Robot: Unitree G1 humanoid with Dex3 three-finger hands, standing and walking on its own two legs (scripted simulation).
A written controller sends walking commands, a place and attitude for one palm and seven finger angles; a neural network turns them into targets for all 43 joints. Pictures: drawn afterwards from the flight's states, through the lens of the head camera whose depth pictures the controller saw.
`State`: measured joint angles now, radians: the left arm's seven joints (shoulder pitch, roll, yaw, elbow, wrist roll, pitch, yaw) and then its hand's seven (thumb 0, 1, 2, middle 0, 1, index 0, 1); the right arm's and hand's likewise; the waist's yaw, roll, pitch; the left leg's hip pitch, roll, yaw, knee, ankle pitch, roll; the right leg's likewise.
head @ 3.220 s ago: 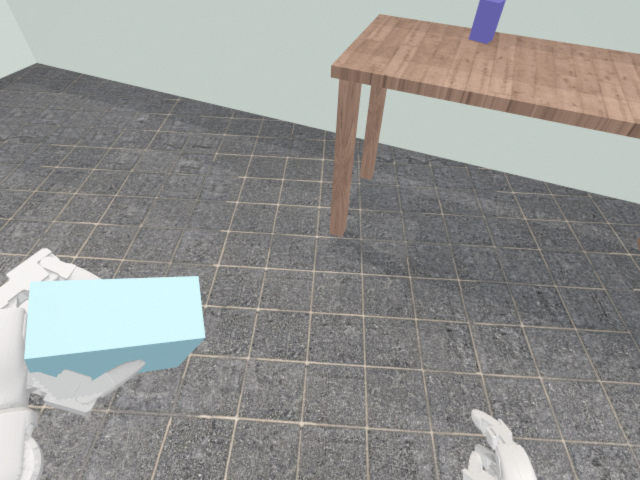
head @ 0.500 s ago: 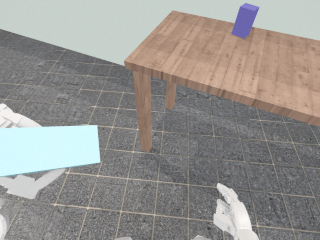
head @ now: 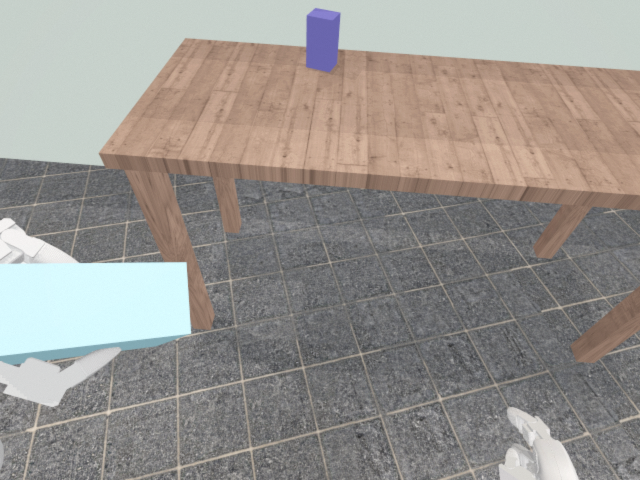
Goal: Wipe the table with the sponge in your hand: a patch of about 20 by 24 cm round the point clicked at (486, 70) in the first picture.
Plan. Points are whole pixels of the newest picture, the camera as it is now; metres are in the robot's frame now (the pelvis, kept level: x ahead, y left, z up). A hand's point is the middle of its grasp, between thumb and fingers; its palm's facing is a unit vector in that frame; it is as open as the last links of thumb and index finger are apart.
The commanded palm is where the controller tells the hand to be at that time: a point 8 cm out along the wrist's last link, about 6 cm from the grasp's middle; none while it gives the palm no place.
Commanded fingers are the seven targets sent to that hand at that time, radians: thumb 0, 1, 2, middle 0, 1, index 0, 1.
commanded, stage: turn to face it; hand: left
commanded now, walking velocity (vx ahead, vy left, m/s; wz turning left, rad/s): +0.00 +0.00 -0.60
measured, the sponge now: (119, 312) +0.23 +0.20 +0.17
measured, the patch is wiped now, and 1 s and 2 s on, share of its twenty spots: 0.00 0.00 0.00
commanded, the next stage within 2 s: take the last steps up to it in 0.74 s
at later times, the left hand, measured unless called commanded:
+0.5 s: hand (217, 346) +0.20 +0.10 +0.18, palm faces +0.07 -0.86 -0.51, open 9.9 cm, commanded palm +0.16 +0.17 +0.19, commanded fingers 0.00 0.10 1.30 -1.20 -1.60 -1.20 -1.60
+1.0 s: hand (293, 428) +0.14 +0.04 +0.18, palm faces +0.00 -0.89 -0.46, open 9.9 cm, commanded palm +0.10 +0.11 +0.19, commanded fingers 0.00 0.10 1.30 -1.20 -1.60 -1.20 -1.60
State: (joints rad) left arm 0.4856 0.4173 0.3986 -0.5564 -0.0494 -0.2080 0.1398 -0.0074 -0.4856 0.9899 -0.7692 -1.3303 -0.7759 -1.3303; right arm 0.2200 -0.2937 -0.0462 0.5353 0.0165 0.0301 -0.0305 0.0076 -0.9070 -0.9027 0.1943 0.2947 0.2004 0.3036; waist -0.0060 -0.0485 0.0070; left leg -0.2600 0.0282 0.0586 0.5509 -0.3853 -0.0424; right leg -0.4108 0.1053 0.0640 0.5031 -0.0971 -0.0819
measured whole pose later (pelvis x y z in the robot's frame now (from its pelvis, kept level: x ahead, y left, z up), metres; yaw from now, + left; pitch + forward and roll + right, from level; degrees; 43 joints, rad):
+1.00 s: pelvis -0.16 -0.08 +0.00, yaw -24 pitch -1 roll +1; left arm 0.43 0.35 0.33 -0.47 -0.02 -0.19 0.14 -0.01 -0.49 1.00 -0.77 -1.33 -0.78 -1.33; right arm 0.19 -0.18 0.03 0.63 0.01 -0.06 -0.03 0.01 -0.90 -0.90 0.20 0.30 0.21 0.30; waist -0.01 0.04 0.07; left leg -0.44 0.08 0.03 0.96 -0.41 -0.04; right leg -0.29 0.01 -0.10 0.59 -0.29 -0.07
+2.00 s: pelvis -0.01 -0.03 +0.00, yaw -21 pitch +0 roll +1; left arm 0.52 0.38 0.38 -0.61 -0.01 -0.26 0.16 -0.01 -0.49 1.00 -0.77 -1.34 -0.78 -1.34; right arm 0.21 -0.26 -0.05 0.61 0.00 -0.07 -0.06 0.01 -0.90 -0.90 0.20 0.30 0.21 0.30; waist 0.00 -0.04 0.11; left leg -0.35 0.08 0.15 0.54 -0.18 0.00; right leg -0.22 -0.14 -0.13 0.62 -0.38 0.05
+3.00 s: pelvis +0.20 -0.06 +0.00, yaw -25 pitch +0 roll +0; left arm 0.50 0.38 0.37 -0.58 -0.02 -0.24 0.14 -0.01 -0.49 1.01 -0.77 -1.34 -0.78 -1.34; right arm 0.20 -0.11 0.04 0.59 0.00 -0.10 -0.04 0.01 -0.90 -0.90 0.20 0.30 0.21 0.30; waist 0.01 0.01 0.06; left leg -0.28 0.11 0.19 0.52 -0.24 -0.01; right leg -0.42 -0.07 -0.15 0.79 -0.41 0.04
